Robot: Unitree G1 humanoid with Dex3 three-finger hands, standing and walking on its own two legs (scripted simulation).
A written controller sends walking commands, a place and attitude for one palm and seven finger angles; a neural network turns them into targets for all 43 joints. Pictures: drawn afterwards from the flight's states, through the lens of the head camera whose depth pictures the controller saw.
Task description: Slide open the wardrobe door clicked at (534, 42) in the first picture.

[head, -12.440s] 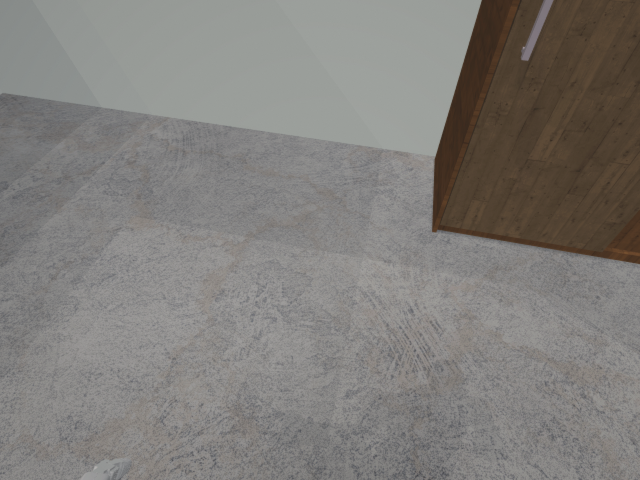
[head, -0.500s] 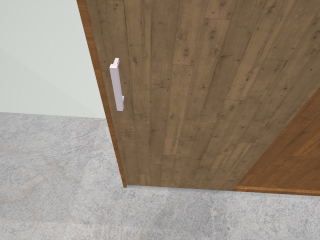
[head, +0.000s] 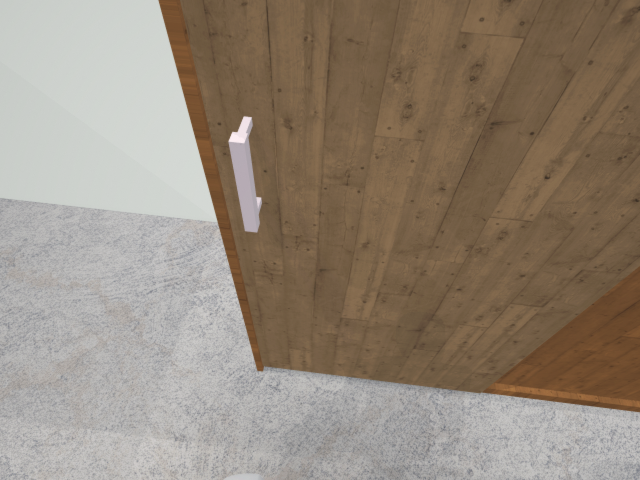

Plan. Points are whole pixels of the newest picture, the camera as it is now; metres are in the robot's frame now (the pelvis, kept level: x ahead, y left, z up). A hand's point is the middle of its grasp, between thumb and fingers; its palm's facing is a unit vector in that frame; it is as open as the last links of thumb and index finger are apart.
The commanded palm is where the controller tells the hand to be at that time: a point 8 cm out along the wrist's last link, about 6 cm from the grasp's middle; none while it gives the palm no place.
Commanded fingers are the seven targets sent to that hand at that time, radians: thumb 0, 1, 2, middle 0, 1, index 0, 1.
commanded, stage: come to a stop and stand still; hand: left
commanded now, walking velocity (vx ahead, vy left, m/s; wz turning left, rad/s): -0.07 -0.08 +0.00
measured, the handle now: (249, 178) +0.46 +0.14 +0.11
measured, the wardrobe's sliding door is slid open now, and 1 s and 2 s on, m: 0.00 0.00 0.00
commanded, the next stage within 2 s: none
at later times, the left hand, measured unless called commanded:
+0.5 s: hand out of the picture +0.00 +0.19 -0.16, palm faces +0.04 -0.98 -0.22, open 7.4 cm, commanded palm none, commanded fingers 0.00 0.90 0.90 -0.20 -0.30 -0.20 -0.30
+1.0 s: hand out of the picture -0.13 +0.30 -0.17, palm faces +0.05 -0.96 -0.28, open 7.4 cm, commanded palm none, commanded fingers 0.00 0.90 0.90 -0.20 -0.30 -0.20 -0.30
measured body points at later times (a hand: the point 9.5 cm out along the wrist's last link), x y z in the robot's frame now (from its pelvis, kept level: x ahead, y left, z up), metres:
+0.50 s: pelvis -0.07 +0.00 +0.00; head -0.11 +0.02 +0.45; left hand +0.00 +0.25 -0.14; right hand -0.01 -0.25 -0.13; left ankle +0.00 +0.12 -0.73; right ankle -0.02 -0.10 -0.73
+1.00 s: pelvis -0.17 +0.06 +0.00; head -0.20 +0.08 +0.45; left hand -0.14 +0.35 -0.15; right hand -0.14 -0.22 -0.13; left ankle -0.10 +0.15 -0.73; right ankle -0.08 -0.08 -0.72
